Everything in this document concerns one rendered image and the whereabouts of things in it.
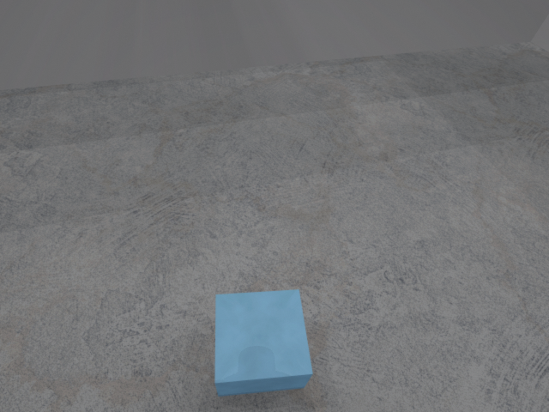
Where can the carton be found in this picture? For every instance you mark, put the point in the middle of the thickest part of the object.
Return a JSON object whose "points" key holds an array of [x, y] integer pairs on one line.
{"points": [[260, 343]]}

